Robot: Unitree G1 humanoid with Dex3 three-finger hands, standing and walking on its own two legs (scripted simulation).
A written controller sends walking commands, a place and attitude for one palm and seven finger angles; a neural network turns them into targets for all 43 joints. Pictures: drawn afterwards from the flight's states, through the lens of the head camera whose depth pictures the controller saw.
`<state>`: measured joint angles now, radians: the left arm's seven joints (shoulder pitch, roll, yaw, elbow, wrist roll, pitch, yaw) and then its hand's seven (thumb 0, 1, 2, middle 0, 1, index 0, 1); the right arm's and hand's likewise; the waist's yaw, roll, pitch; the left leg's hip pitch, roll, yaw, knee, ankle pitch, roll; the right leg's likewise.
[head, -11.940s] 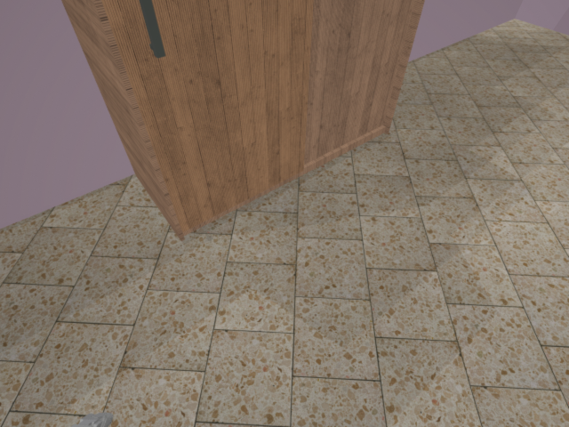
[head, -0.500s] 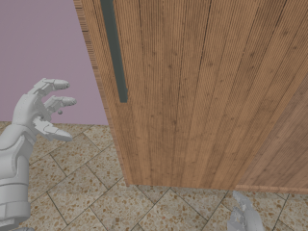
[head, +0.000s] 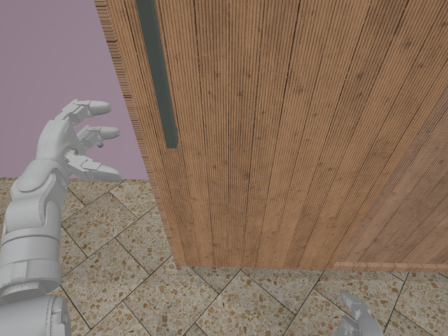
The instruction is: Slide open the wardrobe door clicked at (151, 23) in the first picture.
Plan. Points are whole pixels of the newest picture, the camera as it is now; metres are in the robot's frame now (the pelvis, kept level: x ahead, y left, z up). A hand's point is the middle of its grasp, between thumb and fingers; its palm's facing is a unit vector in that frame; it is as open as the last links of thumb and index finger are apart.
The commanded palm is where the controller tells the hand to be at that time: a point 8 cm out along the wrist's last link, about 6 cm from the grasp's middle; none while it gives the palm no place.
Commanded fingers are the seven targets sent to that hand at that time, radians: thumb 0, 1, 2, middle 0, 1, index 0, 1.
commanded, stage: move the hooked fingers beside the handle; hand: left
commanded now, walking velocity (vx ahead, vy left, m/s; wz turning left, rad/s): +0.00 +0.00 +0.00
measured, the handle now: (163, 78) +0.54 +0.16 +0.21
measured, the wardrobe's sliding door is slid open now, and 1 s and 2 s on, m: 0.00 0.00 0.00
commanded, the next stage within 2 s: feel for the door with the fingertips in 1.52 s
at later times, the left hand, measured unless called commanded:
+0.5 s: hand (120, 123) +0.44 +0.23 +0.18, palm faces +0.04 -1.00 +0.00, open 14.0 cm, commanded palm +0.42 +0.28 +0.18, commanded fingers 0.00 -0.50 0.30 -0.30 -1.20 -0.30 -1.20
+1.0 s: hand (129, 115) +0.48 +0.23 +0.17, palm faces +0.03 -1.00 +0.01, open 14.0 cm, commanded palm +0.45 +0.27 +0.17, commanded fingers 0.00 -0.50 0.30 -0.30 -1.20 -0.30 -1.20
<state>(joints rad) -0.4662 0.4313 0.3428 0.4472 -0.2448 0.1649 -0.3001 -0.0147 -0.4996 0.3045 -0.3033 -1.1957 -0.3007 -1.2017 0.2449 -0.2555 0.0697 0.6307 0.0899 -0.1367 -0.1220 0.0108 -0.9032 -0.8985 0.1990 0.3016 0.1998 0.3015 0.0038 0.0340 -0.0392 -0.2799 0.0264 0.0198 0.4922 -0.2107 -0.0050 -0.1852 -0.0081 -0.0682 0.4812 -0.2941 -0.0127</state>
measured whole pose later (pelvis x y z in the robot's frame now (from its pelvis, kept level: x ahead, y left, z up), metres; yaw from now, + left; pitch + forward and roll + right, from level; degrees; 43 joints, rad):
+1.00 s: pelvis +0.02 +0.01 -0.01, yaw -3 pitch +7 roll -1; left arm -0.78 0.52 0.40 0.94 -0.16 -0.04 -0.30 -0.01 -0.50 0.30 -0.30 -1.20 -0.30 -1.20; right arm 0.41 -0.28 0.02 0.66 0.07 -0.02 -0.08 0.01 -0.90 -0.90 0.20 0.30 0.20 0.30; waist -0.08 0.02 -0.08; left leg -0.43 0.05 0.06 0.58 -0.28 0.01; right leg -0.34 0.01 -0.03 0.54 -0.33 0.00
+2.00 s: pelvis +0.01 +0.01 -0.01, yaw -2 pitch +7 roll -1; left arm -0.84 0.42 0.33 0.93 -0.15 -0.07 -0.19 -0.02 -0.50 0.30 -0.30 -1.20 -0.30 -1.20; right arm 0.38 -0.27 0.02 0.67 0.06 -0.04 -0.07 0.01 -0.90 -0.90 0.20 0.30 0.20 0.30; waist -0.09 0.03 -0.07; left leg -0.45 0.05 0.04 0.60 -0.27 0.00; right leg -0.36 0.01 -0.04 0.56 -0.33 -0.01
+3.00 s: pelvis +0.01 +0.01 -0.01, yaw -2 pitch +8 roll -1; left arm -0.93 0.46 0.34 1.07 -0.13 -0.12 -0.18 -0.01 -0.50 0.30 -0.31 -1.21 -0.31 -1.21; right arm 0.41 -0.27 0.02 0.70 0.04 -0.05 -0.06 0.01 -0.90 -0.90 0.20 0.30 0.20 0.30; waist -0.11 0.03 -0.08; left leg -0.50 0.04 0.03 0.63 -0.27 0.01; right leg -0.40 0.01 -0.04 0.58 -0.33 0.00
